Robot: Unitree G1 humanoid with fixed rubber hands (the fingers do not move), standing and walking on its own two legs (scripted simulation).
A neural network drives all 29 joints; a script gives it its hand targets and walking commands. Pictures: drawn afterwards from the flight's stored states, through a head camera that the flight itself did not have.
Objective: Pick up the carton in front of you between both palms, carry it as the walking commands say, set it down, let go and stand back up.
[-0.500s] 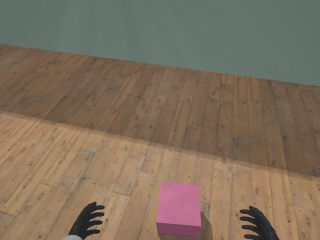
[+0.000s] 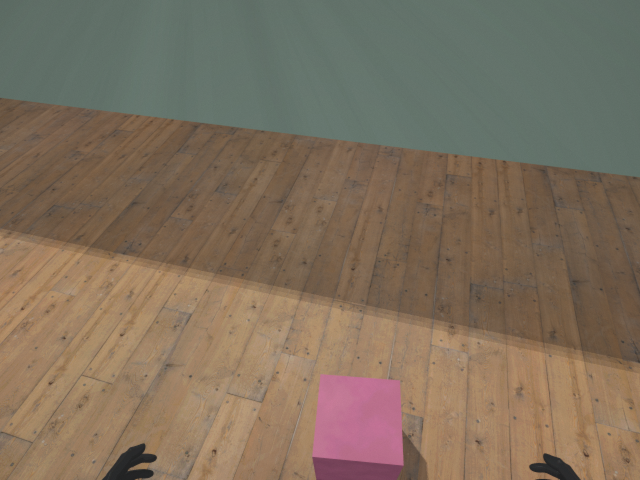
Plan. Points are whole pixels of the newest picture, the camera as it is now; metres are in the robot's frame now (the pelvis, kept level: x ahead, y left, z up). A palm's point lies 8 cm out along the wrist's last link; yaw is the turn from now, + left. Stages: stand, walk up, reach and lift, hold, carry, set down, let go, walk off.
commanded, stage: stand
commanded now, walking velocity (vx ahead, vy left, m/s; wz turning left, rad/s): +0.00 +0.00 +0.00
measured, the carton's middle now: (356, 432) +0.39 -0.04 -0.65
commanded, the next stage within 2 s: none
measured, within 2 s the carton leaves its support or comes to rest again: neither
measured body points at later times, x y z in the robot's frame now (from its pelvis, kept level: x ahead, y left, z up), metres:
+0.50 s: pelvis -0.01 +0.00 +0.01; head -0.01 -0.01 +0.45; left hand +0.11 +0.30 -0.10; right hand +0.11 -0.30 -0.10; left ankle -0.05 +0.13 -0.74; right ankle -0.01 -0.12 -0.74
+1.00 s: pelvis -0.02 +0.00 +0.01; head -0.03 -0.01 +0.46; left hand +0.08 +0.31 -0.10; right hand +0.07 -0.31 -0.11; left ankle -0.05 +0.13 -0.74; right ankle -0.01 -0.12 -0.74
